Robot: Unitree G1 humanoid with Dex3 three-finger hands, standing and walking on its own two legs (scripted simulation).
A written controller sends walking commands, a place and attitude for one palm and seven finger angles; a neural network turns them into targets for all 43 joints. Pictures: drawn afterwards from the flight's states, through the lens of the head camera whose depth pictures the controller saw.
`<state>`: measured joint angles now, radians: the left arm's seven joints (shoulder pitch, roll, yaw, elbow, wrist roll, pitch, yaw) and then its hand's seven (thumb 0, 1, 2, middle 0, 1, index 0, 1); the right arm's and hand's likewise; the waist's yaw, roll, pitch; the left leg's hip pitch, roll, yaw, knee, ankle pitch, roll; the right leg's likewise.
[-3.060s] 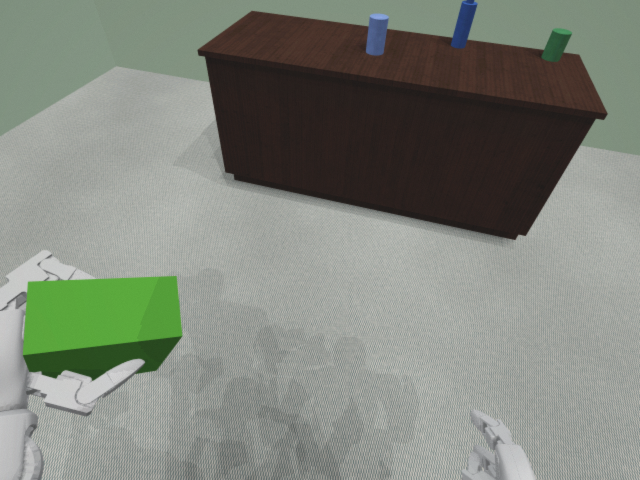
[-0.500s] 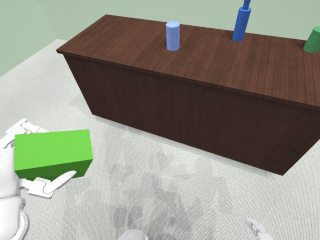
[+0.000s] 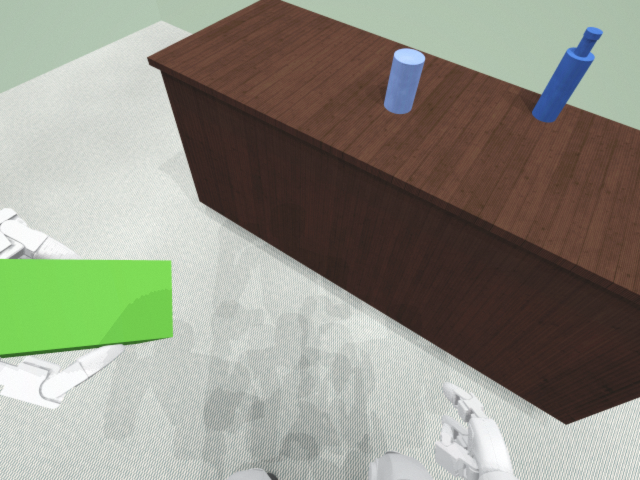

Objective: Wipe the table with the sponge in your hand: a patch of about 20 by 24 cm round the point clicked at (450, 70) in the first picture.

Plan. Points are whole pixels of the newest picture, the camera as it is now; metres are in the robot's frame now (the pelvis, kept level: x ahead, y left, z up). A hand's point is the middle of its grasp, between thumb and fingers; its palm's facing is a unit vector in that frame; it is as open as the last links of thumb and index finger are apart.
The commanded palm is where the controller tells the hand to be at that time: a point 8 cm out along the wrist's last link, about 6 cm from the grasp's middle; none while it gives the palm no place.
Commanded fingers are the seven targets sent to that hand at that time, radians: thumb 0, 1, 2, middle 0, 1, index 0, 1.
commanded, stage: walk to a spot facing it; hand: left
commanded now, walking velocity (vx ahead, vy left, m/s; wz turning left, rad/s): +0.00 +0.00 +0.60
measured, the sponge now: (102, 310) +0.23 +0.20 +0.17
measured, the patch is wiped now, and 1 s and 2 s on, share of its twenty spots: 0.00 0.00 0.00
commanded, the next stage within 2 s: none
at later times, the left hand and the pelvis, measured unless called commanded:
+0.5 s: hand out of the picture +0.11 +0.19 +0.19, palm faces +0.62 -0.67 -0.42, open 9.8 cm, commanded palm +0.04 +0.22 +0.18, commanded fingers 0.00 0.10 1.30 -1.20 -1.60 -1.20 -1.60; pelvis -0.03 -0.09 +0.00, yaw +18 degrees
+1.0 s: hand out of the picture -0.07 +0.16 +0.18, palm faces +0.81 -0.40 -0.43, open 9.8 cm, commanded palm -0.13 +0.16 +0.18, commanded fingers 0.00 0.10 1.30 -1.20 -1.60 -1.20 -1.60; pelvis -0.09 -0.16 -0.01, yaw +37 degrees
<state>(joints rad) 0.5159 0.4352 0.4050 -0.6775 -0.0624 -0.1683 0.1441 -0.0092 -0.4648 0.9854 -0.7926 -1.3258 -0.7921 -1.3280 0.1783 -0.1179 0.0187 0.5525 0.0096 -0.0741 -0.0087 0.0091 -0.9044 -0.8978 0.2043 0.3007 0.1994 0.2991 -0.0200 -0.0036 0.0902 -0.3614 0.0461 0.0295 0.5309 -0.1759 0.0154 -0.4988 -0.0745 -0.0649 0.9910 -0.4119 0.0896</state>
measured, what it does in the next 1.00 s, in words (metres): steps to the right, turning left: right foot, then left foot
